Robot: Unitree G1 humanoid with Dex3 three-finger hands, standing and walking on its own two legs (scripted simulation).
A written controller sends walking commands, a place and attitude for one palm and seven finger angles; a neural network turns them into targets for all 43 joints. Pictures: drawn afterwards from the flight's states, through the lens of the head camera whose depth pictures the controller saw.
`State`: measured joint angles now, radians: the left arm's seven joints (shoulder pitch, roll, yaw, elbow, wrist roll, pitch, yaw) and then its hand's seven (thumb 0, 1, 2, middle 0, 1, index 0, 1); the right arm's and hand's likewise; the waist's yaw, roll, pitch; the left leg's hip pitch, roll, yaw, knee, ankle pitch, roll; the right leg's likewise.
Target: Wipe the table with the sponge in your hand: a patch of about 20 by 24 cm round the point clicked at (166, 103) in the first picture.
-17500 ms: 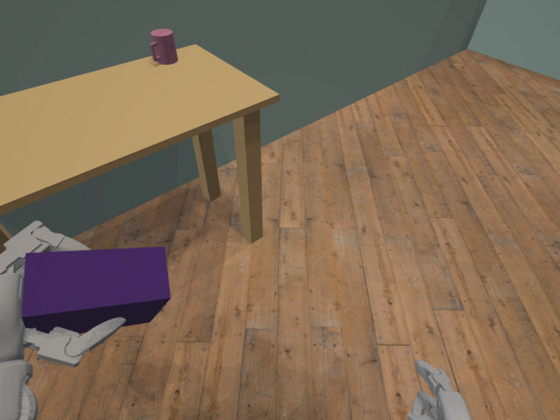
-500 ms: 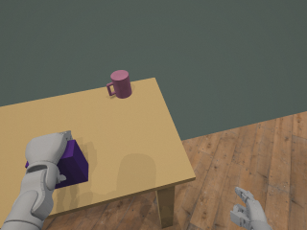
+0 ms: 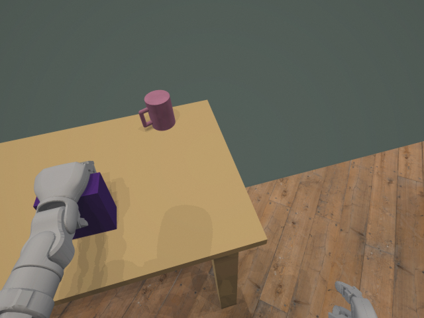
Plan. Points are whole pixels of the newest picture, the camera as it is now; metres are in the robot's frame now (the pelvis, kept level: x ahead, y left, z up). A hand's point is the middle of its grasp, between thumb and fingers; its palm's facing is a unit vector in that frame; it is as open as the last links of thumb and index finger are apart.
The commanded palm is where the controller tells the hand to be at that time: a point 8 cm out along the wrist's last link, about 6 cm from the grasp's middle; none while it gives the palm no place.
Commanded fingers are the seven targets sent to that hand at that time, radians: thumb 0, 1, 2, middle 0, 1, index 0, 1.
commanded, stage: wipe forward along the first lane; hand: left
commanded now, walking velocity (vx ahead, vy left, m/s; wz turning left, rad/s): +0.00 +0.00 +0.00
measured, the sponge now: (84, 213) +0.30 +0.32 +0.01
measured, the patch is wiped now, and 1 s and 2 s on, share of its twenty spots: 0.15 0.25 0.40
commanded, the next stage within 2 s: slide across to the middle lane in 0.80 s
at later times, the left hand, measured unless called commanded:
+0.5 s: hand (75, 176) +0.36 +0.35 +0.05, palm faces -0.11 +0.00 -0.99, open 10.0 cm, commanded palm +0.35 +0.33 +0.08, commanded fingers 0.00 0.10 1.30 -1.20 -1.60 -1.20 -1.60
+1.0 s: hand (77, 157) +0.41 +0.37 +0.05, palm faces -0.15 +0.02 -0.99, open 10.0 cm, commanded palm +0.40 +0.34 +0.10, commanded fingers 0.00 0.10 1.30 -1.20 -1.60 -1.20 -1.60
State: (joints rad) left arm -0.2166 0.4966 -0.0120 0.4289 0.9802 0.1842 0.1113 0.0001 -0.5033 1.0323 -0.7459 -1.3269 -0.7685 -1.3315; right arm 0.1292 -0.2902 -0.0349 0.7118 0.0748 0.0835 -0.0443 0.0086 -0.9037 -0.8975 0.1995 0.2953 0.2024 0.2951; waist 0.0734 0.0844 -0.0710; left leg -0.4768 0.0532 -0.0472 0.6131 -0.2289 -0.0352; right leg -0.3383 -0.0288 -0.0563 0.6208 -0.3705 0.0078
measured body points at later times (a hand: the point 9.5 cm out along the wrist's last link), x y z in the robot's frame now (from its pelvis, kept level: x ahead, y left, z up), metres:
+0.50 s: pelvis +0.00 +0.01 +0.00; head +0.04 -0.01 +0.45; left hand +0.36 +0.34 +0.11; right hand +0.12 -0.27 -0.13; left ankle +0.05 +0.15 -0.72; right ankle -0.03 -0.12 -0.72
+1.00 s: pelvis +0.00 +0.02 -0.01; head +0.06 +0.02 +0.44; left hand +0.42 +0.36 +0.11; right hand +0.07 -0.26 -0.14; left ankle +0.05 +0.15 -0.72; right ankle -0.03 -0.12 -0.72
